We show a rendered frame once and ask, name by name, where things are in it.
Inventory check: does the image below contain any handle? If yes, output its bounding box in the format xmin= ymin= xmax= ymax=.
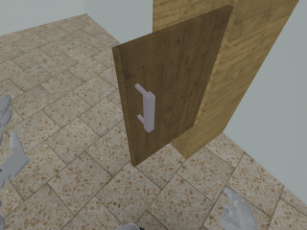
xmin=135 ymin=83 xmax=155 ymax=133

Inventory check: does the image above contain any robot right hand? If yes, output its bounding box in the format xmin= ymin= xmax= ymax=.
xmin=220 ymin=188 xmax=258 ymax=230

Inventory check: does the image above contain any cupboard door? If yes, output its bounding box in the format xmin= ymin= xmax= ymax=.
xmin=111 ymin=5 xmax=234 ymax=167

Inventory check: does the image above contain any robot left hand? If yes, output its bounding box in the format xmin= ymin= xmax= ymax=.
xmin=0 ymin=95 xmax=30 ymax=190

